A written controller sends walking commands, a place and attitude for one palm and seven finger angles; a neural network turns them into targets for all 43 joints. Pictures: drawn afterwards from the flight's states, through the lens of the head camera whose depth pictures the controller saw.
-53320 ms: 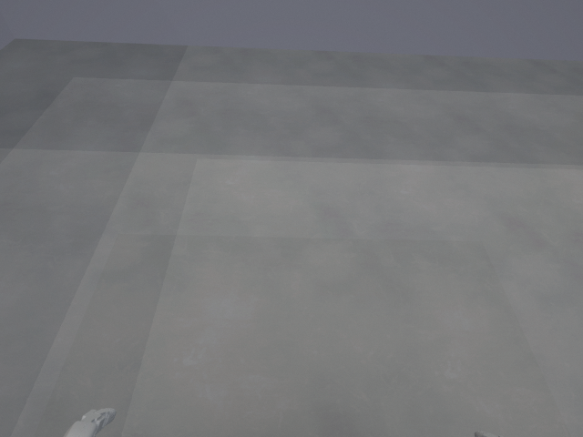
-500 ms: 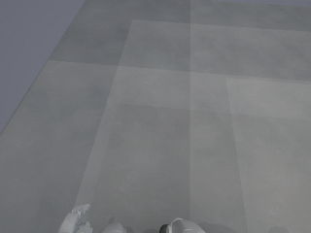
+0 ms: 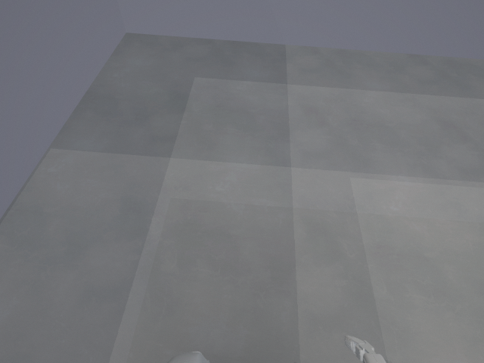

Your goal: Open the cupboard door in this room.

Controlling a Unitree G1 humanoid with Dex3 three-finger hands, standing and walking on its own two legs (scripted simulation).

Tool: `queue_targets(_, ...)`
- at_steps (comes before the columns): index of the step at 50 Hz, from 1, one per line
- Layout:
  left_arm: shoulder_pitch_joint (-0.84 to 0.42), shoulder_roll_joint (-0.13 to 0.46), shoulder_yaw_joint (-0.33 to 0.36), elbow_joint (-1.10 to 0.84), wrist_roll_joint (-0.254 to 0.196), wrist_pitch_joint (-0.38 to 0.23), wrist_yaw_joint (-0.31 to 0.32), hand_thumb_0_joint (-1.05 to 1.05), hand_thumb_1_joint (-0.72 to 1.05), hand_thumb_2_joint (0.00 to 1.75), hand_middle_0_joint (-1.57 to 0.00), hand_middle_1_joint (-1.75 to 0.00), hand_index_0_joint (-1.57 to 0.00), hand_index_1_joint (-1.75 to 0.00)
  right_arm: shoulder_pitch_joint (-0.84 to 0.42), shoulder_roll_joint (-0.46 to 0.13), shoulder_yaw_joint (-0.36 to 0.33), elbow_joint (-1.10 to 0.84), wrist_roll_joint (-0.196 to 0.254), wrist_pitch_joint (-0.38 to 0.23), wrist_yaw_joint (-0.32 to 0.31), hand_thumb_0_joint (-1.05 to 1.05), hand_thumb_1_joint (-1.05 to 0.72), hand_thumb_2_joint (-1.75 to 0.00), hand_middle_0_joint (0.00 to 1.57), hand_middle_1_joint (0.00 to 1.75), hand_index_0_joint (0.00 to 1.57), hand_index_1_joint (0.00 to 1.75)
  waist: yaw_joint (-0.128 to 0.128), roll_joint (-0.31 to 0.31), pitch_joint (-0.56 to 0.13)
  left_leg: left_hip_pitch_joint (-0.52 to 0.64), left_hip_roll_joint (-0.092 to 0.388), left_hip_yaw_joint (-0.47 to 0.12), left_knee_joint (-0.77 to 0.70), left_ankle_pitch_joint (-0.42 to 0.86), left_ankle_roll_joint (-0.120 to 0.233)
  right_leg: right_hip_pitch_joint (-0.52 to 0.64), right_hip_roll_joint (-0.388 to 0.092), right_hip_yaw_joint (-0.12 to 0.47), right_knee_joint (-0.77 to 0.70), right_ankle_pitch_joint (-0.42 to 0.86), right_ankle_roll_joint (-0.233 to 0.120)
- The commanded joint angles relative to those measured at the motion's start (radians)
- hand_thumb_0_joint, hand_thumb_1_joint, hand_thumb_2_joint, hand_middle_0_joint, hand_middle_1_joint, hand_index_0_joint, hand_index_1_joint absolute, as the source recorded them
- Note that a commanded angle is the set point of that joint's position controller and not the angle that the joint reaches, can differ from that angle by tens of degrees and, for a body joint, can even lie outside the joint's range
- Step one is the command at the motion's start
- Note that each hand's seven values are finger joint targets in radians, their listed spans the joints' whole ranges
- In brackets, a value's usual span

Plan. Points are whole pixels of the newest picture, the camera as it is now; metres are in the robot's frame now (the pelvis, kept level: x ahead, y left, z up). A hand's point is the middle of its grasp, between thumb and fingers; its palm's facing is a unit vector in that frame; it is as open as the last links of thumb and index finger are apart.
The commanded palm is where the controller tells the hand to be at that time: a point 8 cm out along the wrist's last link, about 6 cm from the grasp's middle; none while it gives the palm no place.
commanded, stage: walk to a spot facing it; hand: left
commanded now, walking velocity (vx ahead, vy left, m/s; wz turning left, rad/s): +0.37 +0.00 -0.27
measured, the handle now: out of the picture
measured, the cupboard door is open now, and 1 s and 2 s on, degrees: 42 42 42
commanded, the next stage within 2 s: turn to face it in 0.28 s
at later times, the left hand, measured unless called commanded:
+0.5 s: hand (214, 240) +0.38 +0.10 -0.15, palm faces -0.14 -0.96 -0.22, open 7.4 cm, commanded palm none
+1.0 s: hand (193, 222) +0.43 +0.16 -0.16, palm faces +0.17 -0.96 -0.22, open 7.4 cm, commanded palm none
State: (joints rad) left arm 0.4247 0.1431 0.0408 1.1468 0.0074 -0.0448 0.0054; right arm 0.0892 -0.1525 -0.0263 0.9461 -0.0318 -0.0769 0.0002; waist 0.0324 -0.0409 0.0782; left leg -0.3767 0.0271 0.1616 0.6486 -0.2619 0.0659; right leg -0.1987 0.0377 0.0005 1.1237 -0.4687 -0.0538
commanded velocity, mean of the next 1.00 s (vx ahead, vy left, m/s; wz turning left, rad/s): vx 0.11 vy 0.00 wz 0.27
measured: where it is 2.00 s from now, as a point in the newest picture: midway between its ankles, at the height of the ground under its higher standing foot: (274, 298)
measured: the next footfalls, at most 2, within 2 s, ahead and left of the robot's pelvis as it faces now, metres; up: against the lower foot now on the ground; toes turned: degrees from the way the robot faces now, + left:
right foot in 0.38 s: +0.32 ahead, -0.17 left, +0.00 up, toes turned -14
left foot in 0.78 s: +0.46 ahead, +0.04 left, +0.00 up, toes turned +12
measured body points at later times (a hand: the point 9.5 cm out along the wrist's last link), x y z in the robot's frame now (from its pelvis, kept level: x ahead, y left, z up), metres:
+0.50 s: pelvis +0.25 -0.07 +0.01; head +0.30 -0.09 +0.45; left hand +0.39 +0.15 -0.13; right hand +0.14 -0.28 -0.15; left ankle +0.15 +0.08 -0.62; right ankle +0.28 -0.16 -0.72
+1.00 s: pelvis +0.38 -0.06 +0.01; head +0.43 -0.03 +0.46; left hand +0.42 +0.21 -0.14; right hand +0.49 -0.30 -0.12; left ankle +0.42 +0.03 -0.72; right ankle +0.36 -0.23 -0.64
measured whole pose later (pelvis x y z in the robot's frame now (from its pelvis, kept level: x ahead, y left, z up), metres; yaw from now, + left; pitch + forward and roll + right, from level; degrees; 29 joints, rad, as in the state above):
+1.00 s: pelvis +0.38 -0.06 +0.01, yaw +9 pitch +2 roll -1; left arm 0.13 0.23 0.08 0.95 0.02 0.04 0.01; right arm 0.17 -0.21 -0.04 0.94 -0.02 0.00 -0.01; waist -0.01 -0.02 0.09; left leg -0.39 0.00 0.07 0.56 -0.21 0.07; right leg -0.51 -0.08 0.00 1.16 -0.41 0.08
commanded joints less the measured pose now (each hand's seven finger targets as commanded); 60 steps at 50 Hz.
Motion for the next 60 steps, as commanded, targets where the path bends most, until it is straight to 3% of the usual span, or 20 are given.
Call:
queue_targets(1,-0.134,0.072,0.028,-0.146,0.015,-0.025,-0.019,0.00,0.90,0.90,-0.20,-0.30,-0.20,-0.30,0.264,-0.121,-0.032,0.046,0.000,-0.006,-0.027,0.00,-0.90,-0.90,0.20,0.30,0.20,0.30,-0.071,0.131,0.012,0.205,0.355,-0.392,-0.427,0.153,0.110,-0.425,-0.135,0.060,0.265,0.156,0.023)
queue_targets(7,-0.128,0.012,0.024,-0.150,0.021,0.026,-0.039,0.00,0.90,0.90,-0.20,-0.30,-0.20,-0.30,0.274,-0.111,-0.027,0.078,0.008,-0.013,-0.020,0.00,-0.90,-0.90,0.20,0.30,0.20,0.30,-0.006,0.177,-0.001,0.142,0.230,-0.042,-0.472,0.237,0.044,-0.347,-0.158,-0.029,-0.095,0.303,0.052)
queue_targets(14,-0.333,0.059,0.023,-0.208,0.016,0.017,-0.046,0.00,0.90,0.90,-0.20,-0.30,-0.20,-0.30,0.403,-0.147,-0.027,0.124,-0.006,0.008,-0.017,0.00,-0.90,-0.90,0.20,0.30,0.20,0.30,-0.062,0.145,0.050,0.278,0.289,0.000,-0.408,0.373,0.030,-0.298,-0.119,-0.115,-0.435,0.312,0.017)
queue_targets(17,-0.144,0.111,0.034,-0.154,0.019,-0.002,-0.040,0.00,0.90,0.90,-0.20,-0.30,-0.20,-0.30,0.388,-0.177,-0.023,0.125,0.003,0.014,-0.019,0.00,-0.90,-0.90,0.20,0.30,0.20,0.30,0.038,0.099,-0.069,0.282,0.256,0.048,-0.108,0.686,-0.009,0.006,-0.041,-0.164,-0.551,0.311,-0.026)
queue_targets(18,0.019,0.176,0.053,-0.103,0.025,-0.016,-0.031,0.00,0.90,0.90,-0.20,-0.30,-0.20,-0.30,0.365,-0.169,-0.020,0.115,0.015,0.011,-0.012,0.00,-0.90,-0.90,0.20,0.30,0.20,0.30,0.109,0.040,-0.171,0.124,0.203,0.078,0.128,0.590,-0.043,0.278,-0.109,-0.068,-0.569,0.356,-0.066)
queue_targets(19,0.141,0.299,0.087,-0.079,0.023,-0.023,-0.012,0.00,0.90,0.90,-0.20,-0.30,-0.20,-0.30,0.407,-0.099,-0.012,0.087,0.035,0.008,-0.009,0.00,-0.90,-0.90,0.20,0.30,0.20,0.30,0.133,-0.248,-0.325,-0.147,0.033,0.099,0.493,-0.102,-0.096,0.530,-0.422,0.400,-0.660,0.534,-0.183)
queue_targets(20,0.119,0.322,0.079,-0.074,-0.005,-0.020,-0.001,0.00,0.90,0.90,-0.20,-0.30,-0.20,-0.30,0.362,-0.114,-0.016,0.078,0.039,0.017,-0.014,0.00,-0.90,-0.90,0.20,0.30,0.20,0.30,0.106,-0.221,-0.333,-0.211,0.027,-0.060,0.687,-0.357,-0.088,0.484,-0.515,0.486,-0.760,0.662,-0.231)
queue_targets(21,0.022,0.276,0.065,-0.094,-0.006,-0.016,0.009,0.00,0.90,0.90,-0.20,-0.30,-0.20,-0.30,0.311,-0.101,-0.018,0.081,0.038,0.024,-0.015,0.00,-0.90,-0.90,0.20,0.30,0.20,0.30,0.075,-0.128,-0.213,-0.232,0.075,-0.135,0.707,-0.276,-0.082,0.351,-0.481,0.366,-0.781,0.653,-0.204)
queue_targets(26,-0.201,0.132,0.011,-0.150,0.006,-0.029,0.018,0.00,0.90,0.90,-0.20,-0.30,-0.20,-0.30,0.378,-0.012,-0.002,0.140,0.024,0.071,-0.017,0.00,-0.90,-0.90,0.20,0.30,0.20,0.30,-0.077,-0.060,-0.111,-0.060,0.113,-0.147,0.446,-0.117,-0.098,0.000,-0.366,-0.061,-0.813,0.851,-0.083)
queue_targets(34,-0.210,0.157,0.038,-0.169,0.013,-0.004,0.021,0.00,0.90,0.90,-0.20,-0.30,-0.20,-0.30,0.195,-0.027,-0.015,0.047,0.019,0.092,0.008,0.00,-0.90,-0.90,0.20,0.30,0.20,0.30,-0.052,-0.104,-0.044,-0.087,0.072,-0.045,0.140,-0.046,-0.105,0.062,-0.375,-0.173,-0.731,0.821,-0.056)
queue_targets(37,-0.233,0.192,0.051,-0.194,0.009,0.008,0.021,0.00,0.90,0.90,-0.20,-0.30,-0.20,-0.30,0.237,-0.088,-0.030,0.030,0.009,0.090,0.013,0.00,-0.90,-0.90,0.20,0.30,0.20,0.30,-0.096,-0.040,-0.074,0.064,0.031,-0.033,-0.033,0.067,-0.080,0.049,-0.368,-0.214,-0.550,0.754,-0.009)
queue_targets(38,-0.225,0.189,0.050,-0.206,0.004,0.015,0.018,0.00,0.90,0.90,-0.20,-0.30,-0.20,-0.30,0.297,-0.135,-0.043,0.033,0.002,0.086,0.012,0.00,-0.90,-0.90,0.20,0.30,0.20,0.30,-0.121,0.068,-0.130,0.195,0.052,-0.087,-0.112,0.293,-0.050,-0.021,-0.324,-0.240,-0.390,0.625,0.034)
queue_targets(39,-0.192,0.137,0.042,-0.235,-0.009,0.023,0.014,0.00,0.90,0.90,-0.20,-0.30,-0.20,-0.30,0.344,-0.244,-0.064,0.022,-0.006,0.077,0.007,0.00,-0.90,-0.90,0.20,0.30,0.20,0.30,-0.127,0.391,-0.186,0.332,0.303,-0.455,-0.195,0.667,0.081,-0.242,-0.171,-0.256,-0.128,0.060,0.113)
queue_targets(40,-0.250,0.139,0.034,-0.271,-0.006,0.035,0.017,0.00,0.90,0.90,-0.20,-0.30,-0.20,-0.30,0.362,-0.301,-0.073,0.022,0.001,0.084,-0.010,0.00,-0.90,-0.90,0.20,0.30,0.20,0.30,-0.150,0.398,-0.228,0.334,0.426,-0.637,-0.263,0.795,0.193,-0.318,-0.097,-0.102,0.080,-0.262,0.117)
queue_targets(41,-0.270,0.155,0.039,-0.294,0.004,0.043,0.020,0.00,0.90,0.90,-0.20,-0.30,-0.20,-0.30,0.313,-0.303,-0.076,0.009,0.002,0.088,-0.012,0.00,-0.90,-0.90,0.20,0.30,0.20,0.30,-0.122,0.263,-0.211,0.259,0.415,-0.577,-0.287,0.480,0.196,-0.316,-0.119,-0.018,0.137,-0.212,0.099)
queue_targets(43,-0.313,0.147,0.050,-0.280,0.015,0.051,0.014,0.00,0.90,0.90,-0.20,-0.30,-0.20,-0.30,0.216,-0.260,-0.067,-0.032,0.003,0.079,-0.024,0.00,-0.90,-0.90,0.20,0.30,0.20,0.30,-0.088,0.239,-0.146,0.155,0.325,-0.554,-0.333,0.270,0.124,-0.394,-0.138,0.013,0.167,-0.043,0.116)
queue_targets(47,-0.245,0.138,0.048,-0.253,0.012,0.063,0.005,0.00,0.90,0.90,-0.20,-0.30,-0.20,-0.30,0.150,-0.243,-0.062,-0.059,0.007,0.064,-0.026,0.00,-0.90,-0.90,0.20,0.30,0.20,0.30,-0.043,0.137,-0.179,0.174,0.233,-0.386,-0.307,0.359,0.080,-0.357,-0.129,0.012,0.069,0.089,0.138)
queue_targets(55,-0.294,0.138,0.040,-0.306,0.007,0.067,0.009,0.00,0.90,0.90,-0.20,-0.30,-0.20,-0.30,0.134,-0.270,-0.090,-0.069,0.002,0.091,-0.010,0.00,-0.90,-0.90,0.20,0.30,0.20,0.30,-0.065,0.206,-0.162,0.150,0.204,-0.445,-0.294,0.247,0.092,-0.245,-0.076,-0.019,-0.278,0.034,0.139)
queue_targets(59,-0.171,0.168,0.048,-0.284,0.004,0.051,0.013,0.00,0.90,0.90,-0.20,-0.30,-0.20,-0.30,0.054,-0.269,-0.100,-0.098,0.013,0.106,-0.004,0.00,-0.90,-0.90,0.20,0.30,0.20,0.30,-0.004,0.186,-0.156,-0.008,0.136,-0.446,-0.211,0.178,0.038,0.020,-0.044,-0.050,-0.606,0.204,0.124)
queue_targets(60,-0.134,0.213,0.060,-0.280,0.010,0.043,0.021,0.00,0.90,0.90,-0.20,-0.30,-0.20,-0.30,0.048,-0.224,-0.096,-0.111,0.020,0.108,-0.001,0.00,-0.90,-0.90,0.20,0.30,0.20,0.30,0.014,0.074,-0.161,-0.132,0.066,-0.401,-0.122,0.031,-0.013,0.150,-0.143,0.036,-0.761,0.199,0.096)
